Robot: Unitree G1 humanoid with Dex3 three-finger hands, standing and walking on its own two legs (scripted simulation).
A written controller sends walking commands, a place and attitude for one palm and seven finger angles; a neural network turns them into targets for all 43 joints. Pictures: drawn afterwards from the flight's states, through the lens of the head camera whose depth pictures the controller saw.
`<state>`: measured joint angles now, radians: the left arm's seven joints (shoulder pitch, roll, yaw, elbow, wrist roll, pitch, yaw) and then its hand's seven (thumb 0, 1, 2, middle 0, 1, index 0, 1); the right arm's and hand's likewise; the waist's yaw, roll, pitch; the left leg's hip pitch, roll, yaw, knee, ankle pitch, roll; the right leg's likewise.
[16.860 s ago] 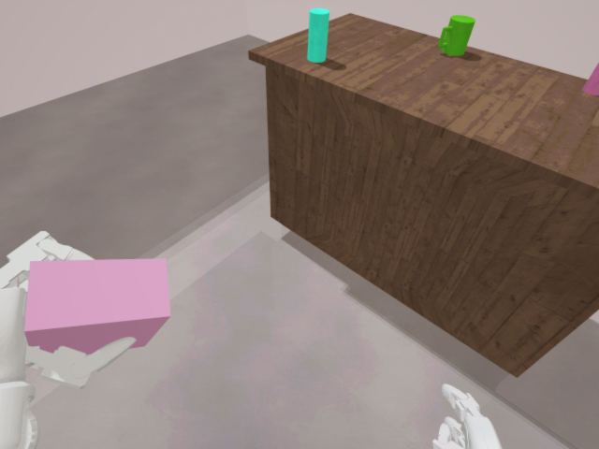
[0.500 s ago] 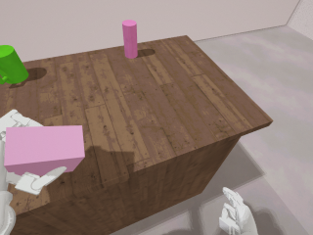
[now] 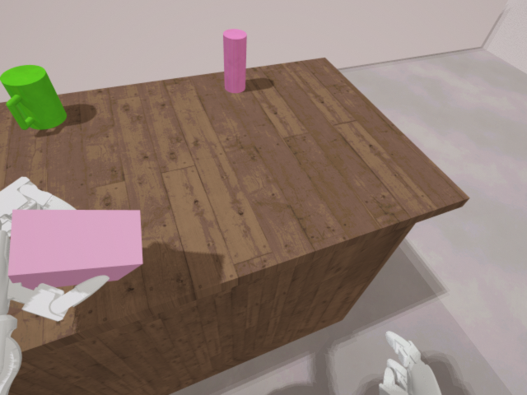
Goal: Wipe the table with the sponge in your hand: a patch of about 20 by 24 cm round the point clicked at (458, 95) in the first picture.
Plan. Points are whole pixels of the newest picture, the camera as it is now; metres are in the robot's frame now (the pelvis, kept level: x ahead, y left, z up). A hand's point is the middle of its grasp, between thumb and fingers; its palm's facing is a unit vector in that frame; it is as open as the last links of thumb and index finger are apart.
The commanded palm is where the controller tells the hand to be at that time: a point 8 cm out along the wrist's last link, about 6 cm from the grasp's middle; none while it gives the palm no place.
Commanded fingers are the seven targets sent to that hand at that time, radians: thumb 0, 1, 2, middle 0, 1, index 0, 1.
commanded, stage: come to a stop and stand still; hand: left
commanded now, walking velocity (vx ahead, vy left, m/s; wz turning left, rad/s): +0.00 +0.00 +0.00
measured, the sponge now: (93, 251) +0.24 +0.23 +0.14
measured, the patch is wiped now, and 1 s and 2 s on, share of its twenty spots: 0.00 0.00 0.00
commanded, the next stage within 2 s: look again from close up in 0.50 s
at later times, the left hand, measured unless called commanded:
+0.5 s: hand (58, 231) +0.25 +0.26 +0.16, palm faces +0.39 -0.84 -0.38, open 10.0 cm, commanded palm +0.19 +0.29 +0.18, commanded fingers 0.00 0.10 1.30 -1.20 -1.60 -1.20 -1.60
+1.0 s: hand (51, 216) +0.26 +0.27 +0.18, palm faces +0.39 -0.76 -0.52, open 10.0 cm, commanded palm +0.18 +0.29 +0.18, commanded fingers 0.00 0.10 1.30 -1.20 -1.60 -1.20 -1.60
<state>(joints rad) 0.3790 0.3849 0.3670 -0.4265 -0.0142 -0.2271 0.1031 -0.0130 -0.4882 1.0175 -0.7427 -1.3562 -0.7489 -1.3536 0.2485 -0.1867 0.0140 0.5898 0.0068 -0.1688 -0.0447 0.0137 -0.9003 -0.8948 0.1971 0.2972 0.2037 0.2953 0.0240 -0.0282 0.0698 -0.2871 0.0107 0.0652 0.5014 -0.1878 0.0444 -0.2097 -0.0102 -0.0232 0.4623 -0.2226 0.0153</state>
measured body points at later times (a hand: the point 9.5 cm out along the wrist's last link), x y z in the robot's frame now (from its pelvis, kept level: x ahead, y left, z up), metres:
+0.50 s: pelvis +0.03 +0.01 +0.00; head +0.06 +0.04 +0.45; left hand +0.22 +0.31 +0.18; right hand +0.23 -0.20 -0.06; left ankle +0.06 +0.09 -0.74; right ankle +0.02 -0.14 -0.74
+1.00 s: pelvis +0.02 +0.00 +0.00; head +0.05 +0.02 +0.45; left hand +0.23 +0.31 +0.20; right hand +0.21 -0.21 -0.08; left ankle +0.06 +0.09 -0.74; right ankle +0.02 -0.14 -0.74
